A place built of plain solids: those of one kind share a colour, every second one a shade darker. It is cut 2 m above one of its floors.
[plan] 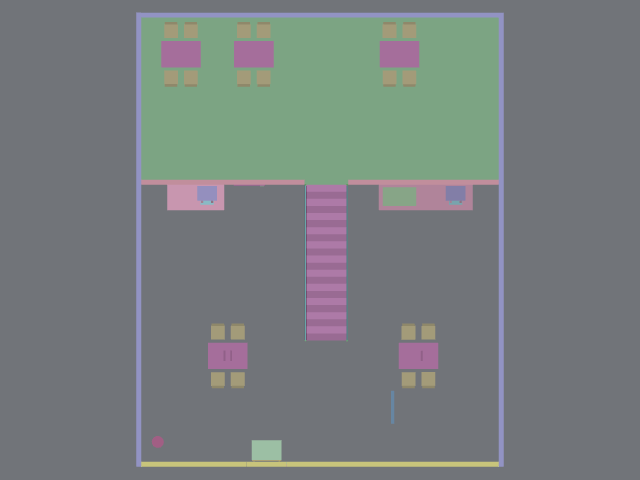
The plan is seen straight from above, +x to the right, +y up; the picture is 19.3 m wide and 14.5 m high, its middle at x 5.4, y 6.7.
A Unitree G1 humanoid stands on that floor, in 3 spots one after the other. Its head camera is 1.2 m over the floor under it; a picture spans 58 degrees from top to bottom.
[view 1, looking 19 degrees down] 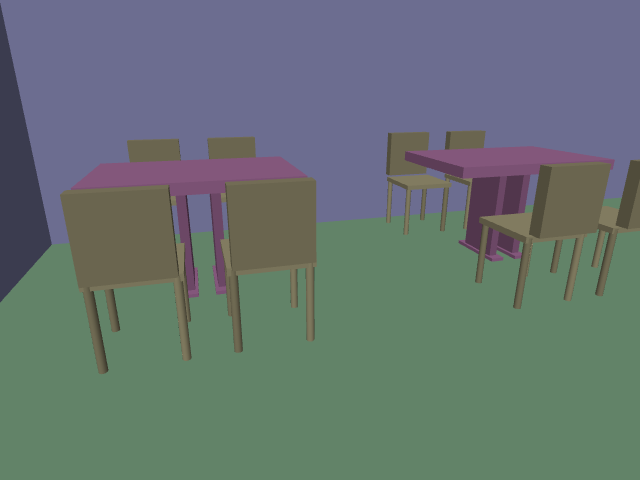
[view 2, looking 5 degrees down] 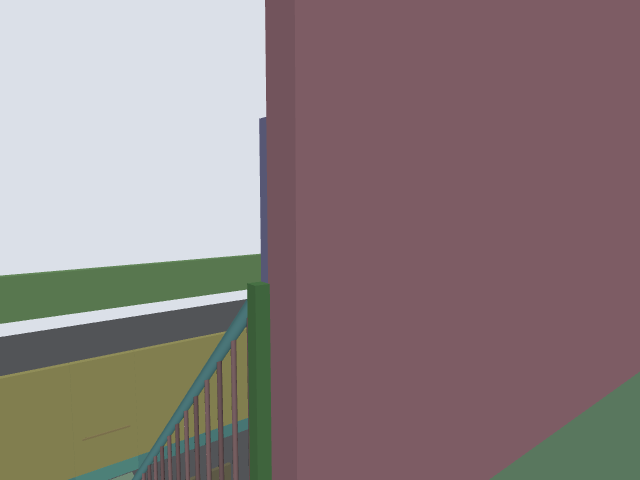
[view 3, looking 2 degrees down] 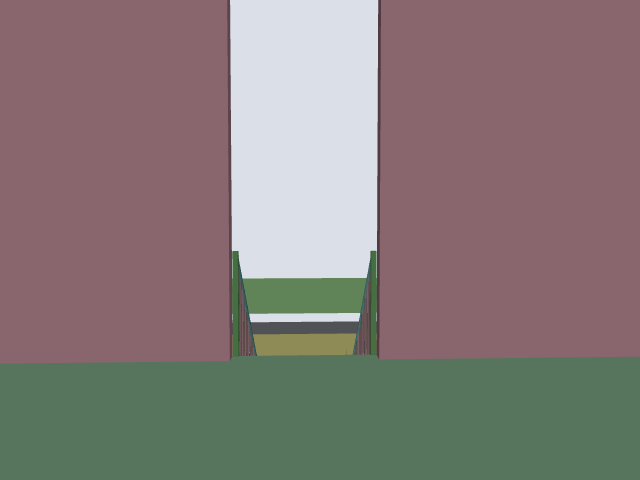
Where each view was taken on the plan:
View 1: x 1.20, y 9.57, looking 74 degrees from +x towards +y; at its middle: upper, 3.69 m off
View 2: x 5.59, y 9.47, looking -128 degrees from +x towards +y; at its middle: entrance_wall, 1.21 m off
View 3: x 5.59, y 12.32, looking -92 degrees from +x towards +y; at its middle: nothing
